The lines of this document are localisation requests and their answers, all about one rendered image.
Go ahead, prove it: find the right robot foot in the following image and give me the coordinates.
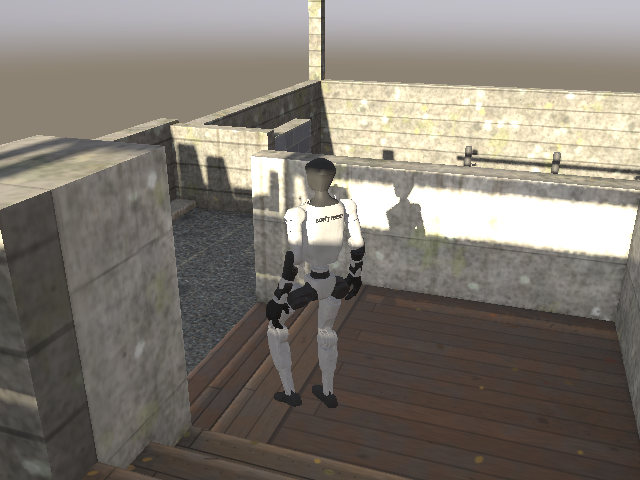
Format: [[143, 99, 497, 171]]
[[312, 385, 338, 408]]

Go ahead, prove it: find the right robot forearm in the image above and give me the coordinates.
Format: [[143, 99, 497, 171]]
[[349, 238, 365, 277]]

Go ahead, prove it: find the robot right hand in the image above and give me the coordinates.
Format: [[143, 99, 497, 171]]
[[344, 273, 362, 300]]

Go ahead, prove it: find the left robot forearm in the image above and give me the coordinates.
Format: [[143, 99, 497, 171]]
[[273, 251, 298, 304]]

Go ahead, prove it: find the robot head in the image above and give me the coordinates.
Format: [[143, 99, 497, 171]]
[[305, 158, 339, 207]]

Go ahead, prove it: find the robot left hand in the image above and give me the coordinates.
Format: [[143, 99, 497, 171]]
[[266, 299, 290, 329]]

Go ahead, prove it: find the robot left upper arm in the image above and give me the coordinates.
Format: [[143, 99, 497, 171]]
[[284, 204, 306, 265]]

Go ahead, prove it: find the robot right upper arm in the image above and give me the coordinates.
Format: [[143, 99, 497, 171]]
[[338, 198, 364, 250]]

